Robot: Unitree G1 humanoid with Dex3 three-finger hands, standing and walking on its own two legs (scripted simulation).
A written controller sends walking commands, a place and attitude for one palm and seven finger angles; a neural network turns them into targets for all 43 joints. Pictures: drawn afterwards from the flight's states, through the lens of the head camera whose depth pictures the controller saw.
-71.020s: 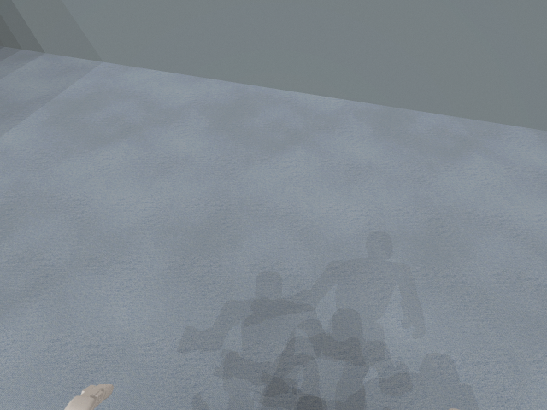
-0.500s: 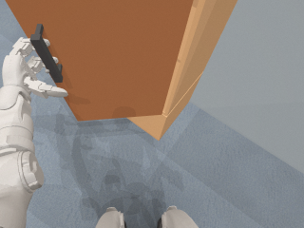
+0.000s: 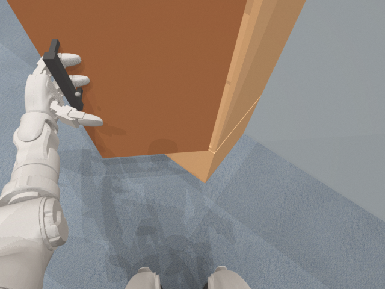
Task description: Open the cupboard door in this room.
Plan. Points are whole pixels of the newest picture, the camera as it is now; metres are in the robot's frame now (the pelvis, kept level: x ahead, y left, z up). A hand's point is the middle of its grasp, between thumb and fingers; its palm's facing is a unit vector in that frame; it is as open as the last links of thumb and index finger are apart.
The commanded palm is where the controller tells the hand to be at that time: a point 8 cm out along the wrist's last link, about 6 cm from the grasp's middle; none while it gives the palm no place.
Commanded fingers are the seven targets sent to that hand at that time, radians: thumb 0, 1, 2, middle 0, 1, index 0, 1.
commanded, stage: slide the fingers in behind the handle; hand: left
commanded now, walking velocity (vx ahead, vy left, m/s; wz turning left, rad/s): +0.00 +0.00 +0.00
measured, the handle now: (67, 77) +0.54 +0.23 +0.09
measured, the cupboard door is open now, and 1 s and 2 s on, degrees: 44 44 84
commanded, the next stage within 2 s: close the thumb around the handle in 0.18 s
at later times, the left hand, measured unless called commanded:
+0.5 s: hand (76, 96) +0.48 +0.21 +0.09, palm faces +0.05 -1.00 -0.01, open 12.7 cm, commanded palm +0.46 +0.25 +0.09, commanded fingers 0.00 0.17 0.59 -0.35 -1.27 -0.35 -1.27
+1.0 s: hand (76, 97) +0.48 +0.21 +0.09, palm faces +0.03 -1.00 +0.00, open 5.5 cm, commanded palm +0.46 +0.25 +0.09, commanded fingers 0.00 0.90 0.90 -0.40 -1.35 -0.40 -1.35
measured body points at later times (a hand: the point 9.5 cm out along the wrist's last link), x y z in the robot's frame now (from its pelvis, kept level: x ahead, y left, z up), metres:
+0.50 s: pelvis -0.01 -0.01 +0.00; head +0.11 +0.01 +0.44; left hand +0.47 +0.26 +0.09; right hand +0.01 -0.28 -0.11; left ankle +0.01 +0.10 -0.68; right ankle -0.01 -0.12 -0.68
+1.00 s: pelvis +0.00 +0.00 +0.00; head +0.10 +0.02 +0.44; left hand +0.47 +0.26 +0.09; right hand +0.01 -0.27 -0.11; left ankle +0.01 +0.10 -0.68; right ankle -0.01 -0.12 -0.68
